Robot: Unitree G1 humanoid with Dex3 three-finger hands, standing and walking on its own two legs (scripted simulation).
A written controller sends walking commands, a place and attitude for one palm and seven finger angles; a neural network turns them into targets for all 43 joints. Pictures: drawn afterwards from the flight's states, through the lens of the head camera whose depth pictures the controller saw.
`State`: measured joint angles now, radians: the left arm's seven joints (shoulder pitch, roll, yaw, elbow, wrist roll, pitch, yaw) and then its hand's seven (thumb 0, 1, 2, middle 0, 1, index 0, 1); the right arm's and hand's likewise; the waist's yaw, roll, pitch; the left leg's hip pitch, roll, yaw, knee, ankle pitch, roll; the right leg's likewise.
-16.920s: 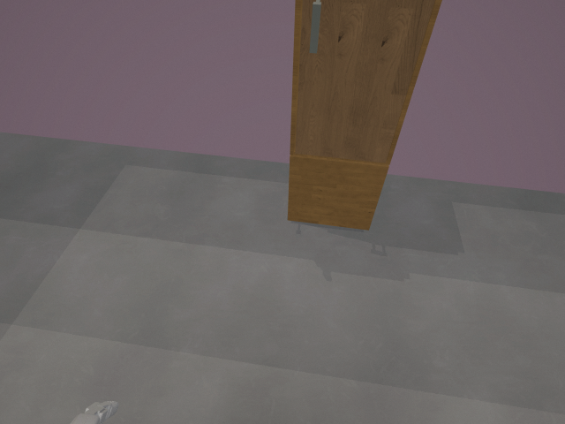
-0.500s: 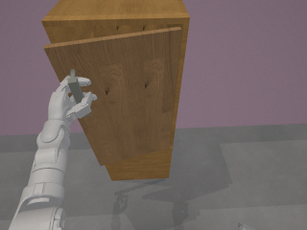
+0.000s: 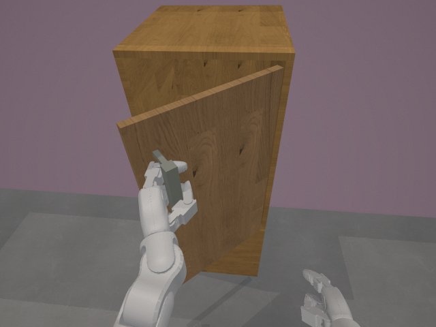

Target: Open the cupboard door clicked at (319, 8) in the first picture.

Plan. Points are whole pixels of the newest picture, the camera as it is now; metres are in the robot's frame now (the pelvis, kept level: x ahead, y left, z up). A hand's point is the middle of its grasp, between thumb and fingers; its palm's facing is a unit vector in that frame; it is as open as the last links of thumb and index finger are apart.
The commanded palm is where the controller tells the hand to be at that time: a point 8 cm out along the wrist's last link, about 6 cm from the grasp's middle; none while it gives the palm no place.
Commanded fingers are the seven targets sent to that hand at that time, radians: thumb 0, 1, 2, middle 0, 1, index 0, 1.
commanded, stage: pull the door open along its arc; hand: left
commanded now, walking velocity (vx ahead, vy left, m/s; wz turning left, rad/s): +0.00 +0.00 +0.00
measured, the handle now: (168, 184) +0.33 +0.12 +0.13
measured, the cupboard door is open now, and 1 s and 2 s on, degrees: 42 45 46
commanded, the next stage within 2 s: open thumb and fingers to let go in 0.10 s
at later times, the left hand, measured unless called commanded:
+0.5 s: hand (195, 210) +0.27 +0.06 +0.14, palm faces +0.34 -0.94 -0.01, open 8.2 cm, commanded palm +0.22 +0.09 +0.13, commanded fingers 0.00 -0.22 0.42 -0.32 -1.23 -0.32 -1.23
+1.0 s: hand (194, 209) +0.27 +0.06 +0.14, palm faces +0.28 -0.96 -0.01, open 15.1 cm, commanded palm +0.22 +0.09 +0.13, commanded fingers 0.00 -0.50 0.30 -0.15 -0.30 -0.15 -0.30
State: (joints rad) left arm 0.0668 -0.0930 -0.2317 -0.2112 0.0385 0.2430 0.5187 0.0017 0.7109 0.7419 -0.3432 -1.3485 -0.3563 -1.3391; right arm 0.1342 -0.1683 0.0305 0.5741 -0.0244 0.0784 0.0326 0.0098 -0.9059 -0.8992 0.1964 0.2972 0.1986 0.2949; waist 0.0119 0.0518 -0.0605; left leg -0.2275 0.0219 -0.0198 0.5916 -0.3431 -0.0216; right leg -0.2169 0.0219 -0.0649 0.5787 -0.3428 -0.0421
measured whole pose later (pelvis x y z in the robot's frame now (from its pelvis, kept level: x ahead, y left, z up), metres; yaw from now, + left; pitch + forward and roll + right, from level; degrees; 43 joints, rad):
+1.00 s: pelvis -0.04 +0.02 +0.00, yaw +0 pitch -4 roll -1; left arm -0.10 -0.11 -0.32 -0.04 0.04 0.23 0.61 -0.01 -0.49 0.31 -0.26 -0.72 -0.24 -0.73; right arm 0.10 -0.15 0.04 0.65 -0.02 0.09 0.03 0.01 -0.91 -0.90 0.20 0.30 0.20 0.29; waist 0.02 0.04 0.00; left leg -0.22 0.00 -0.02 0.59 -0.29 0.01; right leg -0.20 0.00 -0.06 0.55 -0.28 -0.02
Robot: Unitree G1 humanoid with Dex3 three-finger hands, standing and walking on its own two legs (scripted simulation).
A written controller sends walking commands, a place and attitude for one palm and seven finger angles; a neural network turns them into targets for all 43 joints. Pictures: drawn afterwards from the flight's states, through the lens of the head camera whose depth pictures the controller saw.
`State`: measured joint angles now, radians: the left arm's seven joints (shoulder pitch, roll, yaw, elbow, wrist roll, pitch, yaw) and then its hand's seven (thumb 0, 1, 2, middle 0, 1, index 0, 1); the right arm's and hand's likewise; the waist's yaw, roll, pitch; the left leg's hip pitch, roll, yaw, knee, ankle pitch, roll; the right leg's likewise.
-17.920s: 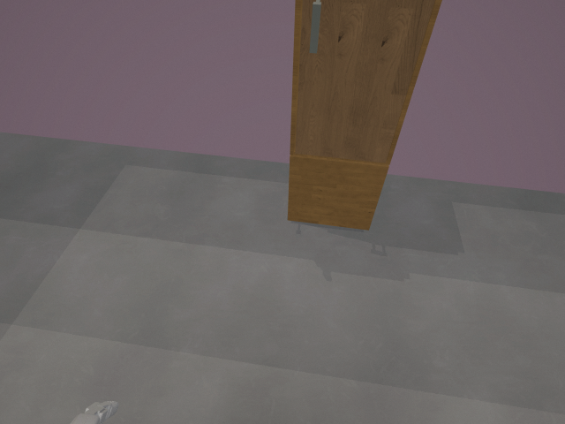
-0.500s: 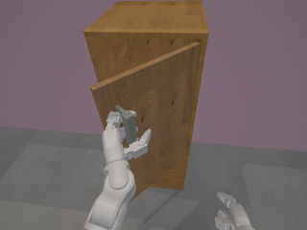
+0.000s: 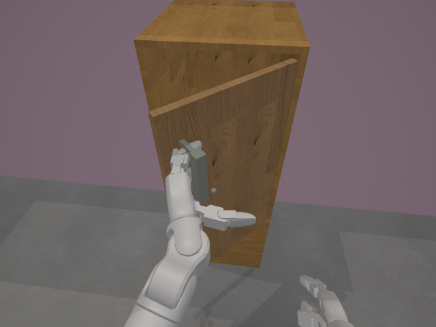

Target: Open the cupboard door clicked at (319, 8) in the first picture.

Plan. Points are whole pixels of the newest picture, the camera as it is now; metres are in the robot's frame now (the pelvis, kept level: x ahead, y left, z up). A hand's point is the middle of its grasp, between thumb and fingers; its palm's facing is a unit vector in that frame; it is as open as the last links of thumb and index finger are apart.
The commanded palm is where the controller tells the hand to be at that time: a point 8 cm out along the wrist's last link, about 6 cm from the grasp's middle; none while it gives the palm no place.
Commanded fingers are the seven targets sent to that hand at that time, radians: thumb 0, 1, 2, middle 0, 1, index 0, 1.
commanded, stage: open thumb and fingers to let go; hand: left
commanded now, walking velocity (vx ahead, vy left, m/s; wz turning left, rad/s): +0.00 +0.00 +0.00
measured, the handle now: (193, 172) +0.36 +0.08 +0.13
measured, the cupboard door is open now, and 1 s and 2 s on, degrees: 45 46 46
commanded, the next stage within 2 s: slide the hand sideways off the handle in 0.02 s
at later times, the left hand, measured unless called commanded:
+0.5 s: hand (208, 205) +0.28 +0.04 +0.13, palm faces -0.11 -0.99 +0.03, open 16.4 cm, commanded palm +0.25 +0.09 +0.13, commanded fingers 0.00 -0.50 0.30 -0.15 -0.30 -0.15 -0.30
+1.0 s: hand (181, 226) +0.24 +0.08 +0.12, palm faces -0.06 -1.00 -0.03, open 16.3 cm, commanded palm +0.20 +0.14 +0.13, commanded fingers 0.00 -0.50 0.30 -0.15 -0.30 -0.15 -0.30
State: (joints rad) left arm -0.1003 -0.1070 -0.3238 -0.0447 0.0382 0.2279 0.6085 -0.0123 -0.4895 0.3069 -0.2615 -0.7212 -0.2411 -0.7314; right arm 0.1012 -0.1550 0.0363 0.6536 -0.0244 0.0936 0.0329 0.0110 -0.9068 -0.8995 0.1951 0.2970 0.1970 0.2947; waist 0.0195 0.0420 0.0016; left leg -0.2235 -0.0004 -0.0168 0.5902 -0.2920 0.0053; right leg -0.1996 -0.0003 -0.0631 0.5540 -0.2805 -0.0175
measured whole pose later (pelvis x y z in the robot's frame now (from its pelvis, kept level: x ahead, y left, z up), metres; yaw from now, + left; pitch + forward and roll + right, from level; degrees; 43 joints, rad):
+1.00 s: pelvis +0.03 -0.02 +0.00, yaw -1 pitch -2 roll +0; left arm 0.41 0.13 -0.11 -0.45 -0.12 0.09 -0.03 -0.02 -0.50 0.30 -0.16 -0.31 -0.15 -0.30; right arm 0.19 -0.21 0.06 0.48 0.02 0.00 -0.02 0.01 -0.91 -0.90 0.20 0.30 0.20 0.29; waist 0.03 0.05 -0.03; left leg -0.22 0.02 -0.01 0.60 -0.34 -0.01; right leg -0.21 0.02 -0.06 0.59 -0.34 -0.04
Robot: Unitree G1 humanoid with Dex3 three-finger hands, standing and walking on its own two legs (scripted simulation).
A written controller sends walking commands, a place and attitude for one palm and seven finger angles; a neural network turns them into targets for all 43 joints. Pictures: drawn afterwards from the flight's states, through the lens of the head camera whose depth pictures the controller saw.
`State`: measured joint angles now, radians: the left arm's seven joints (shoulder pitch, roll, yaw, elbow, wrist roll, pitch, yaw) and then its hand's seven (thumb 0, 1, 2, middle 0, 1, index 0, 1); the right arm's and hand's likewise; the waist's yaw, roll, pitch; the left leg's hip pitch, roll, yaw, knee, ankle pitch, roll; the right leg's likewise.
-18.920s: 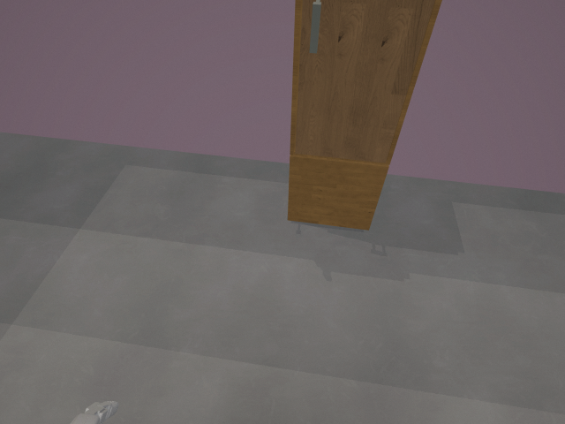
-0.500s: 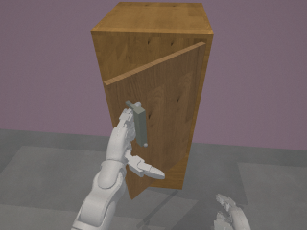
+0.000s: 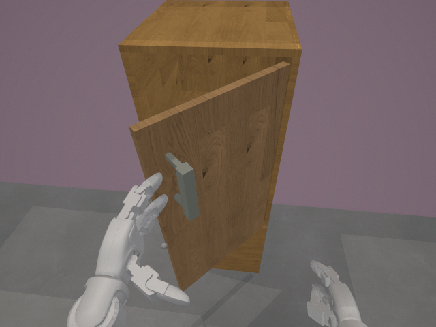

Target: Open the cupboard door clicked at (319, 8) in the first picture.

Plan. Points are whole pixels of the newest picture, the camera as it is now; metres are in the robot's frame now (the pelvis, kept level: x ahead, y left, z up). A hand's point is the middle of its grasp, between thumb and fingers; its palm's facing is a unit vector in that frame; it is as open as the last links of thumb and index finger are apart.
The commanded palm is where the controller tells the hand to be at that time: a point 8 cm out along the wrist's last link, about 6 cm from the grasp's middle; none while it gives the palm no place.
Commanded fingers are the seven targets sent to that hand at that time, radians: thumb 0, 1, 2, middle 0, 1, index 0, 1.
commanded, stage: slide the hand sideways off the handle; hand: left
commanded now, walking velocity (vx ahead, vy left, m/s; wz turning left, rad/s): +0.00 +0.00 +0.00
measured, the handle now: (181, 186) +0.32 +0.10 +0.13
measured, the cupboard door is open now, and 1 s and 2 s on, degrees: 46 46 46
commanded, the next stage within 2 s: draw the hand back to the body in 0.32 s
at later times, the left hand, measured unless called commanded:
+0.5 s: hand (137, 263) +0.18 +0.13 +0.12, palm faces -0.06 -1.00 -0.03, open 16.3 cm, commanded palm +0.15 +0.20 +0.13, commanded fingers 0.00 -0.50 0.30 -0.15 -0.30 -0.15 -0.30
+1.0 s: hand (86, 257) +0.17 +0.20 +0.14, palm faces +0.10 -0.98 -0.19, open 15.9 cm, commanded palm +0.14 +0.25 +0.16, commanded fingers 0.00 -0.15 0.45 -0.16 -0.30 -0.16 -0.30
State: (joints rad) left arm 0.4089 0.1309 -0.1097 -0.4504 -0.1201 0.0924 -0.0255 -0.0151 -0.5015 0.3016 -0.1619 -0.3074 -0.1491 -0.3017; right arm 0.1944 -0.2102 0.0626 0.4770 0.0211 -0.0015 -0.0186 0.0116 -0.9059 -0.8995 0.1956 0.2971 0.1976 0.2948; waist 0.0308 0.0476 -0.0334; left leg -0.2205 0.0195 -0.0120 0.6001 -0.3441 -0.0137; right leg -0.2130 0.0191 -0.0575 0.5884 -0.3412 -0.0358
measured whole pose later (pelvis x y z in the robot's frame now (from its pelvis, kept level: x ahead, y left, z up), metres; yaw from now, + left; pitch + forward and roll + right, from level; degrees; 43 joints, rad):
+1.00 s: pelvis -0.01 +0.02 +0.00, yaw +1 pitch -2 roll -1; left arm 0.50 0.28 0.13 -0.54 -0.17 0.07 -0.09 -0.01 -0.42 0.34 -0.15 -0.30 -0.16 -0.30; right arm 0.23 -0.23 0.07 0.52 0.03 -0.19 -0.08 0.01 -0.90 -0.90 0.20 0.30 0.20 0.30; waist 0.06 0.05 -0.05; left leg -0.26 0.00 -0.02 0.65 -0.36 0.01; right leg -0.23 0.00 -0.06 0.59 -0.33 -0.01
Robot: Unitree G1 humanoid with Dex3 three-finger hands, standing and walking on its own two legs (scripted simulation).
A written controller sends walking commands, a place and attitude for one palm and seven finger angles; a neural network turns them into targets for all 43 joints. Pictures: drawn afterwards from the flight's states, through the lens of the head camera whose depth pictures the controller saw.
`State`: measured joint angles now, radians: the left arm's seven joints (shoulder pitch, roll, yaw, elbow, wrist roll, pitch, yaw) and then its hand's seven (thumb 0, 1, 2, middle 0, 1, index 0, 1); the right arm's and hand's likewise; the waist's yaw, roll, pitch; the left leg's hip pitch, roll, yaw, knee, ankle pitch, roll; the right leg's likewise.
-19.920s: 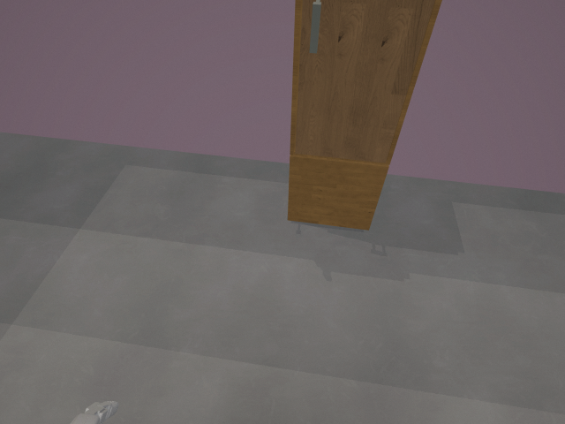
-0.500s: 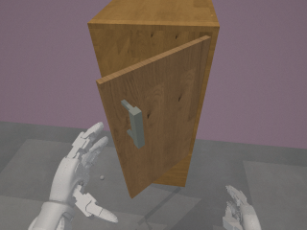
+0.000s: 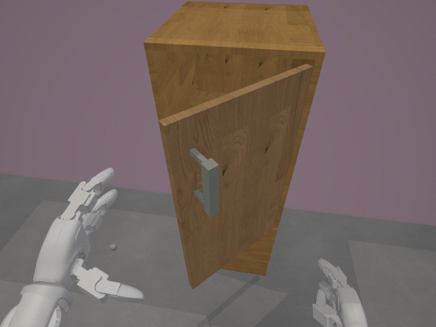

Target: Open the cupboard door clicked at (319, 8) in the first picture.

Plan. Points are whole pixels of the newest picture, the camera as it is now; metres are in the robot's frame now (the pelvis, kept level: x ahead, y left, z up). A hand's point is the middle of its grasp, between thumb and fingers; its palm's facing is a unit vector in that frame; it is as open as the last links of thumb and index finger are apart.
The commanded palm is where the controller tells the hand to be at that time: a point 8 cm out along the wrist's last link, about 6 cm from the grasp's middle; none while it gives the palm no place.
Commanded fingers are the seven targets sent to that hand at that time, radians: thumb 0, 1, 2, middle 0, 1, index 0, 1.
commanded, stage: draw the hand back to the body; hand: left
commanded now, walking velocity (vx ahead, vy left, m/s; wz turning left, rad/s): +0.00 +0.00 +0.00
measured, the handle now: (204, 182) +0.33 +0.07 +0.13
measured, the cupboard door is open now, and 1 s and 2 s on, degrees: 46 46 46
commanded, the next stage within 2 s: step back with the hand held close in 1.00 s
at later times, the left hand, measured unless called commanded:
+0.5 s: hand (70, 221) +0.21 +0.24 +0.16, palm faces +0.39 -0.84 -0.38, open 10.5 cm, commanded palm +0.16 +0.29 +0.18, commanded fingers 0.00 0.73 0.82 -0.19 -0.30 -0.19 -0.30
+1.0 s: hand (63, 218) +0.21 +0.25 +0.17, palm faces +0.44 -0.81 -0.38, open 7.5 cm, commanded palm +0.16 +0.29 +0.18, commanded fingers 0.00 0.90 0.90 -0.20 -0.30 -0.20 -0.30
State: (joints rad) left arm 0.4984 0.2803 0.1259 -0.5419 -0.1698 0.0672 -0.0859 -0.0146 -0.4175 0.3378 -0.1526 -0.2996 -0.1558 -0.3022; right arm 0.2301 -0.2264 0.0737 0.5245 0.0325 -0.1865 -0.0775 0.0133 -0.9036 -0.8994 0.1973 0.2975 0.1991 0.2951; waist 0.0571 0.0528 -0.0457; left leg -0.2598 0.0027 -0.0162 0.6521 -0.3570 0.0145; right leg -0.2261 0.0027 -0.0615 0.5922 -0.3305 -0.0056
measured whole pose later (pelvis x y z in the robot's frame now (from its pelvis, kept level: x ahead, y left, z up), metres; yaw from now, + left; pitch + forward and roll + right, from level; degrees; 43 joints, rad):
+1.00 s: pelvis +0.01 -0.01 +0.02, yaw -2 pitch -5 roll -1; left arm 0.46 0.33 0.33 -0.38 -0.06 -0.09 0.12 0.01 0.88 0.90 -0.21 -0.30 -0.21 -0.30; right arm 0.18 -0.22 0.02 0.64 0.00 -0.09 -0.07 0.01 -0.90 -0.90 0.20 0.30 0.20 0.30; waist 0.07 0.06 0.03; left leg -0.08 0.01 0.01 0.42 -0.26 0.00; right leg -0.06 0.02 -0.03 0.37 -0.23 -0.01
